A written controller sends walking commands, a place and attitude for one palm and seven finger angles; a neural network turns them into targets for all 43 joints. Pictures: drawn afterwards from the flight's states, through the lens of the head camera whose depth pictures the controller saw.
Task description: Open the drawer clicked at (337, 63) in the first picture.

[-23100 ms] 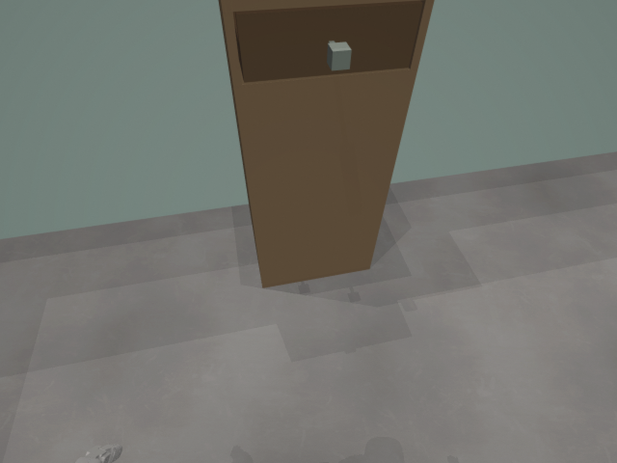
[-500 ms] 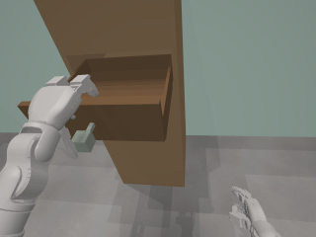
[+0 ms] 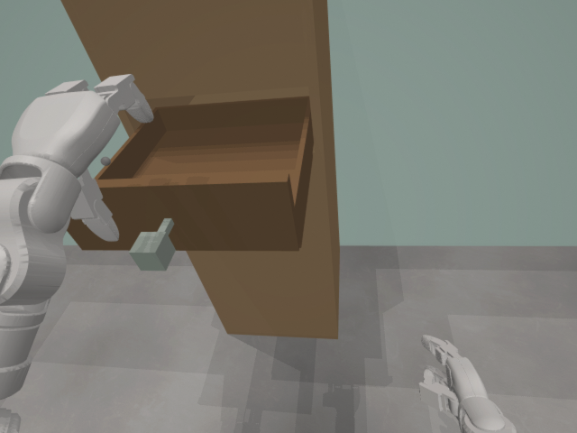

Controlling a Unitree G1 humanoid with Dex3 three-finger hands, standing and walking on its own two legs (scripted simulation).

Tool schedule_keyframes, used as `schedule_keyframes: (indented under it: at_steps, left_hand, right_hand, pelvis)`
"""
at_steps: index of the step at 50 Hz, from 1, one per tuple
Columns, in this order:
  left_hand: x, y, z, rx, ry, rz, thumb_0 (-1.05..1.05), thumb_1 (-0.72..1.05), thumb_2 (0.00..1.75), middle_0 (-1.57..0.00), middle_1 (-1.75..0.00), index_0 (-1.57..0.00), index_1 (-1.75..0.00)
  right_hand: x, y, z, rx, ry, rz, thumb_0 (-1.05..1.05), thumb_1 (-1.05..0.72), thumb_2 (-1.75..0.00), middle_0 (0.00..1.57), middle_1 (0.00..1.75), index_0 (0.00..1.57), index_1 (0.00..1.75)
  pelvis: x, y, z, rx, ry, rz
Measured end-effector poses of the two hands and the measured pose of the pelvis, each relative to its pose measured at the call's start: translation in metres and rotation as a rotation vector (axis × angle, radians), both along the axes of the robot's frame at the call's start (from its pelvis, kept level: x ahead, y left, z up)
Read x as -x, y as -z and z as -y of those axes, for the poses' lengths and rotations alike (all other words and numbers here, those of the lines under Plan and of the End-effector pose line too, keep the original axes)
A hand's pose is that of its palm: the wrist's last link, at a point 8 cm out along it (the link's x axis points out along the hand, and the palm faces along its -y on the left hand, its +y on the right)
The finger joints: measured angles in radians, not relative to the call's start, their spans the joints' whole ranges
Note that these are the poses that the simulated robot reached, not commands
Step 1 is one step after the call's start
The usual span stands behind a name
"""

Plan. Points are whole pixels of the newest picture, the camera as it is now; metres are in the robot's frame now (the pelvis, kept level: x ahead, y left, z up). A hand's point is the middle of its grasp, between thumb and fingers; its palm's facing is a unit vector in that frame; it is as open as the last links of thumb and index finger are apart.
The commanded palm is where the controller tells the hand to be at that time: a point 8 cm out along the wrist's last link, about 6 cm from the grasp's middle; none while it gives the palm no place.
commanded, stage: draw the hand back to the body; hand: left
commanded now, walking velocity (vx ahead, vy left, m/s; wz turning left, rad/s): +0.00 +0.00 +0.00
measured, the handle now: (158, 240) +0.32 +0.25 +0.13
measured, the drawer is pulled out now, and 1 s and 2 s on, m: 0.29 0.29 0.29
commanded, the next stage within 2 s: step back with the hand held close in 1.70 s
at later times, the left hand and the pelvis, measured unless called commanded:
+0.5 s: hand (76, 189) +0.26 +0.25 +0.28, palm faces +0.30 -0.02 -0.96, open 13.9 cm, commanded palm +0.20 +0.25 +0.34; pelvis -0.01 +0.01 +0.00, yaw -1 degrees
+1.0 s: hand (17, 170) +0.22 +0.25 +0.33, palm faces +0.53 -0.83 -0.18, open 12.9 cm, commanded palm +0.17 +0.27 +0.33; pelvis +0.01 +0.01 +0.01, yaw -1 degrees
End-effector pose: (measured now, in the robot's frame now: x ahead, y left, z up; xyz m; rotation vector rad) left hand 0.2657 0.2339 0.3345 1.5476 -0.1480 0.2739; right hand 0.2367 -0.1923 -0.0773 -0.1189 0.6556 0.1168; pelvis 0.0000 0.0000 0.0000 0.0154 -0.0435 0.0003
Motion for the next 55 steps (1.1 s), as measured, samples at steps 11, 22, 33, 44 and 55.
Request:
schedule_keyframes:
  at_steps: [11,22,33,44,55]
  left_hand:
    - [0.002,0.018,0.006,-0.009,0.080,-0.060,0.00,-0.50,0.30,-0.32,-1.20,-0.32,-1.20]
    - [0.031,0.005,-0.015,0.005,0.022,0.043,0.00,-0.50,0.30,-0.32,-1.21,-0.32,-1.20]
    - [0.054,0.022,-0.022,-0.007,0.018,-0.015,0.00,-0.50,0.30,-0.32,-1.21,-0.32,-1.20]
    - [0.093,0.002,-0.025,0.706,0.557,0.565,0.00,-0.42,0.33,-0.32,-1.15,-0.32,-1.14]
    - [0.076,0.018,-0.048,0.896,0.530,0.756,0.00,-0.11,0.47,-0.28,-0.94,-0.28,-0.94]
  right_hand:
    - [0.019,0.006,0.008,0.021,0.038,-0.014,0.01,-0.90,-0.90,0.20,0.30,0.20,0.30]
    - [0.018,0.007,-0.003,0.005,0.020,-0.018,0.01,-0.90,-0.90,0.20,0.30,0.20,0.30]
    - [0.001,-0.007,-0.021,0.012,-0.024,0.045,0.01,-0.90,-0.90,0.20,0.30,0.20,0.30]
    - [0.027,-0.016,-0.016,0.071,0.051,0.089,0.01,-0.90,-0.90,0.20,0.30,0.20,0.30]
    - [0.068,0.003,0.021,0.165,0.160,-0.057,0.01,-0.90,-0.90,0.20,0.30,0.20,0.30]
  pelvis:
    - [0.003,0.002,-0.004,0.001,0.010,0.000]
    - [0.006,0.002,-0.009,0.002,0.014,0.005]
    - [0.009,0.002,-0.012,0.007,0.003,0.016]
    - [0.004,-0.003,-0.008,0.032,0.012,0.049]
    - [-0.018,-0.006,-0.015,0.029,0.035,0.051]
